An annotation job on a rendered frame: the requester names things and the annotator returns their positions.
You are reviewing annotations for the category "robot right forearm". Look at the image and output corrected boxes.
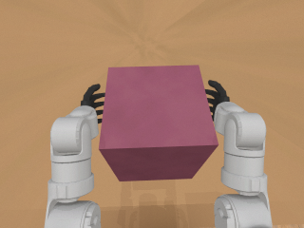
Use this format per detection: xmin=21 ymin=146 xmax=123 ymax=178
xmin=214 ymin=102 xmax=273 ymax=227

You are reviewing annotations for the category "right robot upper arm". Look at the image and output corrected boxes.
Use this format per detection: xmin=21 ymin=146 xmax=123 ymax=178
xmin=214 ymin=194 xmax=272 ymax=228

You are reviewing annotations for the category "carton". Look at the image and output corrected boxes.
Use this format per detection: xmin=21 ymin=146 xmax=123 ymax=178
xmin=99 ymin=65 xmax=219 ymax=181

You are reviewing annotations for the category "robot left hand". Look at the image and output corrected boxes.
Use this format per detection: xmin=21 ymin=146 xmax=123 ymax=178
xmin=81 ymin=84 xmax=105 ymax=124

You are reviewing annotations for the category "robot left forearm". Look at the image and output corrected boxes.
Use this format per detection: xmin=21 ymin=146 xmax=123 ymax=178
xmin=44 ymin=105 xmax=99 ymax=228

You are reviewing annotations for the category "robot right hand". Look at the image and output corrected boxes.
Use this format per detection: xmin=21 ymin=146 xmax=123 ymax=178
xmin=205 ymin=80 xmax=230 ymax=121

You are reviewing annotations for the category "left robot upper arm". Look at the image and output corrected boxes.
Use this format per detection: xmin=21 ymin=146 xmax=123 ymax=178
xmin=46 ymin=200 xmax=101 ymax=228

